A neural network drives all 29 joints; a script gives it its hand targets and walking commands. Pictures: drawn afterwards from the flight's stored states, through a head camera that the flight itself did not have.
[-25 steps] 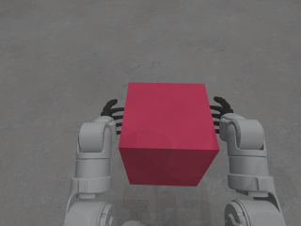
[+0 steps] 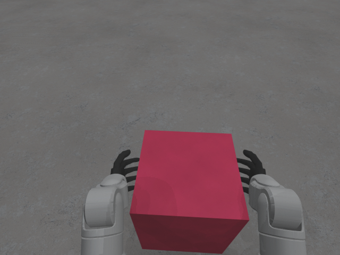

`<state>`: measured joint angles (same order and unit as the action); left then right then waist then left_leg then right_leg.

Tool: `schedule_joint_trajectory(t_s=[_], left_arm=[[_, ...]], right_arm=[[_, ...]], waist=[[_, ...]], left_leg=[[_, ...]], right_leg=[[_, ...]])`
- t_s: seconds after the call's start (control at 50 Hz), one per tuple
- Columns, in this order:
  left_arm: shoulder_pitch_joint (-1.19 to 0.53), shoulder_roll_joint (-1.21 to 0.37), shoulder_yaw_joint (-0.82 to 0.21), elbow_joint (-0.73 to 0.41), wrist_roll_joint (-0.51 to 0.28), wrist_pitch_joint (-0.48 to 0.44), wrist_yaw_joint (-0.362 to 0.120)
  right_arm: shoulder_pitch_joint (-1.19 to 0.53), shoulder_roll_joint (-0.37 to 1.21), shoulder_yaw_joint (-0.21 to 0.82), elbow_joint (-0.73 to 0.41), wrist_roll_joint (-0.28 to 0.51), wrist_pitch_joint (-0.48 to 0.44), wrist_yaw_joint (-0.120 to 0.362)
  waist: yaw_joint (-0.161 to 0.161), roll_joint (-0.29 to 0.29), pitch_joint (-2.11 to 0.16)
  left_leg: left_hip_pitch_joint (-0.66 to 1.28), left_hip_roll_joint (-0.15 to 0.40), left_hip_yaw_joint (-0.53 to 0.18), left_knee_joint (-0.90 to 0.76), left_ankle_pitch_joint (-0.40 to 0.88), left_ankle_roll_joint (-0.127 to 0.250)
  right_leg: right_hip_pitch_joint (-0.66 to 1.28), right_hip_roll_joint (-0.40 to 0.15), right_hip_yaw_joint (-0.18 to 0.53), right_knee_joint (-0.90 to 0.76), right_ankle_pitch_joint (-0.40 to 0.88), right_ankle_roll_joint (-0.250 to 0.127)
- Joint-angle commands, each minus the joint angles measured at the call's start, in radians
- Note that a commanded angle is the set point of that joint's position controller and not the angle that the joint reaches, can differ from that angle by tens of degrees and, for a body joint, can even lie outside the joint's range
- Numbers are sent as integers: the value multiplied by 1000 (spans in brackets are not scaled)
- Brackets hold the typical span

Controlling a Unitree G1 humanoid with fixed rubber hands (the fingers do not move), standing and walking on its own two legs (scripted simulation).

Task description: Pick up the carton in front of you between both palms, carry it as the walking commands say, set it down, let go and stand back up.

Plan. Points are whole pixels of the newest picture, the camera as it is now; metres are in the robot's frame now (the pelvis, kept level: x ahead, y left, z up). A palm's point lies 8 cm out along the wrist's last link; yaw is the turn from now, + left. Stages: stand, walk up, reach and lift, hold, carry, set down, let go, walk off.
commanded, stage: carry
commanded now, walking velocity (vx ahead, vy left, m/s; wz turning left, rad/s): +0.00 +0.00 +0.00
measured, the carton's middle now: (184, 194) +0.29 +0.00 -0.01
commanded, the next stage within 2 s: hold in 1.78 s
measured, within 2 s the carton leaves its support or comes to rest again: neither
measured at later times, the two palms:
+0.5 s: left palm (128, 149) +0.36 +0.13 +0.08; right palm (247, 146) +0.37 -0.16 +0.08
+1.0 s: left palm (127, 167) +0.32 +0.13 +0.05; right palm (248, 163) +0.34 -0.16 +0.05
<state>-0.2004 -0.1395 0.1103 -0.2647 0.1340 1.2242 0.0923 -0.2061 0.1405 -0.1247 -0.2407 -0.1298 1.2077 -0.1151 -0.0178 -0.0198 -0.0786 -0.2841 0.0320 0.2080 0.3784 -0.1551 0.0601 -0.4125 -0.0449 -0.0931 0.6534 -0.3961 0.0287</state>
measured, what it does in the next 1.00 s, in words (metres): steps on the spot: right foot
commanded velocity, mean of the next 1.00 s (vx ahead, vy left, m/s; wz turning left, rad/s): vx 0.00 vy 0.00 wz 0.00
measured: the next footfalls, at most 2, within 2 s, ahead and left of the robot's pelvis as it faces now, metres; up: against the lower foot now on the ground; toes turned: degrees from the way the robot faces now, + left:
right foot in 0.08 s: +0.15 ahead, -0.14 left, +0.00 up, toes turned +17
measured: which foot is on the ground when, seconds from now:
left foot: down 0.00-1.00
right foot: up 0.00-0.06, down 0.08-1.00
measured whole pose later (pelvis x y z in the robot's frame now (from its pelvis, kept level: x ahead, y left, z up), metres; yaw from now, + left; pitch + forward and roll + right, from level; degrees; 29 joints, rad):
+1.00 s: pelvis +0.07 -0.02 -0.01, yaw +2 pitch +1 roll +0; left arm -0.15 -0.13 0.09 -0.03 0.20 1.02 0.06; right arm -0.17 0.13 -0.10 -0.01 -0.22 1.01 -0.07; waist 0.00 0.00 -0.16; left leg -0.22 0.05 0.17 0.53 -0.33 0.01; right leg -0.33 -0.06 -0.17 0.52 -0.22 -0.03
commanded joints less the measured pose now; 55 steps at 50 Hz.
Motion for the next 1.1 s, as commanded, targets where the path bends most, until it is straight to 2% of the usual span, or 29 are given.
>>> schedule_joint_trajectory(t_s=[0.0, 0.04, 0.06, 0.08, 0.1, 0.12, 0.16, 0.18, 0.22, 0.26, 0.4, 0.48, 0.64, 0.8, 0.96, 1.08], left_arm=[[-468, -991, -722, -106, -424, -24, -239], [-447, -962, -715, -102, -420, -15, -243], [-439, -943, -711, -93, -418, -6, -246], [-437, -922, -703, -76, -414, 1, -251], [-437, -926, -696, -37, -404, 0, -257], [-413, -920, -680, 3, -401, 1, -262], [-409, -912, -662, 38, -397, 5, -266], [-408, -913, -658, 47, -398, 6, -266], [-418, -921, -657, 56, -402, 6, -265], [-440, -935, -663, 43, -410, 4, -264], [-489, -967, -697, -29, -437, -4, -262], [-475, -958, -702, -47, -437, -4, -261], [-420, -966, -703, 14, -402, -35, -272], [-436, -948, -673, 87, -351, -139, -284], [-414, -918, -599, 187, -275, -264, -289], [-435, -901, -518, 294, -199, -395, -294]], right_arm=[[-471, 970, 713, -119, 462, -3, 304], [-445, 945, 711, -104, 452, 2, 305], [-428, 932, 707, -83, 439, 5, 305], [-419, 917, 703, -65, 427, 10, 305], [-445, 906, 712, -76, 428, 22, 304], [-456, 893, 708, -66, 427, 32, 304], [-470, 881, 709, -31, 428, 38, 305], [-470, 880, 708, -21, 429, 39, 305], [-471, 892, 704, -3, 430, 40, 304], [-479, 910, 701, 1, 433, 36, 303], [-496, 938, 704, -50, 437, 22, 295], [-474, 936, 707, -62, 433, 21, 293], [-434, 944, 720, -11, 411, -10, 307], [-455, 935, 695, 67, 358, -121, 321], [-423, 903, 616, 174, 277, -248, 325], [-437, 891, 529, 286, 198, -376, 329]], waist=[[9, 167, -403], [13, 125, -360], [12, 99, -347], [8, 44, -325], [6, -45, -302], [10, -70, -274], [14, -27, -249], [15, -28, -254], [16, -25, -290], [16, -14, -316], [17, 19, -348], [17, 21, -346], [17, 18, -283], [17, 18, -221], [16, 20, -220], [16, 20, -218]], left_leg=[[200, 223, -107, -40, 359, 46], [130, 180, -88, -2, 193, -3], [79, 171, -89, 20, 112, -28], [42, 141, -76, 49, 12, -55], [66, 120, -95, 34, 19, -80], [95, 130, -103, 44, 31, -87], [103, 141, -111, 93, 174, -85], [106, 141, -112, 109, 236, -85], [110, 135, -109, 135, 306, -88], [115, 127, -104, 150, 320, -93], [144, 128, -109, 163, 352, -82], [139, 130, -115, 160, 322, -74], [105, 134, -127, 123, 207, -63], [60, 134, -144, 65, 27, -50], [42, 134, -149, 44, -34, -40], [25, 134, -153, 34, -70, -34]], right_leg=[[179, -6, -43, -162, 207, 3], [259, -39, -43, -281, 368, 3], [313, -91, -10, -281, 412, -2], [320, -166, 65, -269, 527, -14], [274, -192, 79, -227, 585, -38], [236, -189, 84, -223, 573, -46], [220, -169, 64, -197, 667, -52], [223, -161, 59, -174, 722, -54], [251, -151, 49, -135, 814, -59], [267, -149, 45, -113, 857, -63], [256, -133, 33, -80, 771, -65], [249, -129, 32, -81, 705, -64], [222, -130, 38, -123, 577, -63], [198, -127, 50, -184, 402, -64], [197, -125, 52, -206, 338, -61], [190, -122, 53, -214, 300, -59]])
